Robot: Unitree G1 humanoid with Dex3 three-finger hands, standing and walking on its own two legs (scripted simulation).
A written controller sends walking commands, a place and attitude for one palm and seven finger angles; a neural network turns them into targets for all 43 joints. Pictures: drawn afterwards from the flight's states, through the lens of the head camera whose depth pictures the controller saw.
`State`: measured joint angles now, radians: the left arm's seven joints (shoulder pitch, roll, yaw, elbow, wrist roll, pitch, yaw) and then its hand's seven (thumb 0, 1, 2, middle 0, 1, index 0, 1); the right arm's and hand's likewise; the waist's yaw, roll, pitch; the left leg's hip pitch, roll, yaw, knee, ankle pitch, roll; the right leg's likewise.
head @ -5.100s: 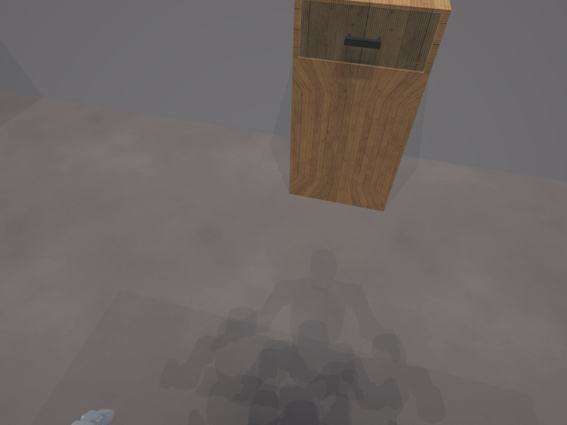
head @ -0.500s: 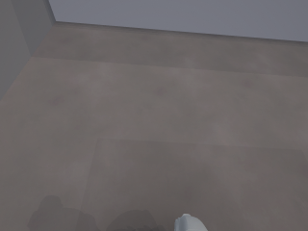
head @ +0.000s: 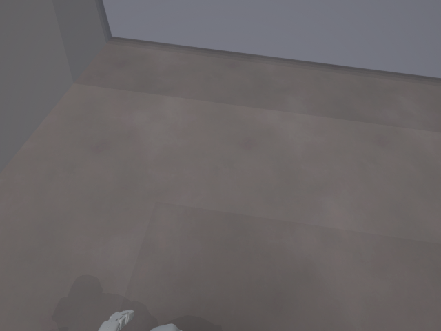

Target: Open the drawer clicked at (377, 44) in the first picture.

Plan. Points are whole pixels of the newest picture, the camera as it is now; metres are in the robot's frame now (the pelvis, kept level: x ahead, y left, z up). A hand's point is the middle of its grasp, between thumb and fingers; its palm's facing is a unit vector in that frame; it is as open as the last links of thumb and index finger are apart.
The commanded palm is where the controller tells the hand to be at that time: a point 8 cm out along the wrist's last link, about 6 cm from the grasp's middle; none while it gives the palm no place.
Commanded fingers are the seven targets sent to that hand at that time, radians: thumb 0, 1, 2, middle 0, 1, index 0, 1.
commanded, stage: turn to face it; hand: left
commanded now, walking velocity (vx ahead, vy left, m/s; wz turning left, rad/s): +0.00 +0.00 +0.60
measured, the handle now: out of the picture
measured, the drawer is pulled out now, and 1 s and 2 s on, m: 0.00 0.00 0.00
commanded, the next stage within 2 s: none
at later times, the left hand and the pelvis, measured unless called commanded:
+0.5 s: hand out of the picture +0.02 +0.21 -0.14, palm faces +0.29 -0.91 -0.29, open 7.4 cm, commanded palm none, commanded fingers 0.00 0.90 0.90 -0.20 -0.30 -0.20 -0.30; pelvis -0.02 -0.03 +0.01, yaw +16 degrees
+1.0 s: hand out of the picture -0.15 +0.16 -0.17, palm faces +0.59 -0.76 -0.25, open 7.4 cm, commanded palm none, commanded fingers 0.00 0.90 0.90 -0.20 -0.30 -0.20 -0.30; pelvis -0.06 -0.04 +0.00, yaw +36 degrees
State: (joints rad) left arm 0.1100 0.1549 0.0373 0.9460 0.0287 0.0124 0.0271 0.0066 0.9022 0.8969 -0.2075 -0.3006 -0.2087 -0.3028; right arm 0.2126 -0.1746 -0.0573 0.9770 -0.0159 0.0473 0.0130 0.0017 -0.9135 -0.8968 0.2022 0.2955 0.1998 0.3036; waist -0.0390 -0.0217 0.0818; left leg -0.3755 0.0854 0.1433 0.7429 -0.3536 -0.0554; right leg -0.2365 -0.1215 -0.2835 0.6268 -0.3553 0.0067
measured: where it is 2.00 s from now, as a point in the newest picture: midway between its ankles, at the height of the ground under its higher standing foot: outside the picture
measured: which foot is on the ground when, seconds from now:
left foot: up 0.00-0.00, down 0.02-0.54, up 0.56-0.96, down 0.98-1.00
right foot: down 0.00-0.02, up 0.04-0.52, down 0.54-0.98, up 1.00-1.00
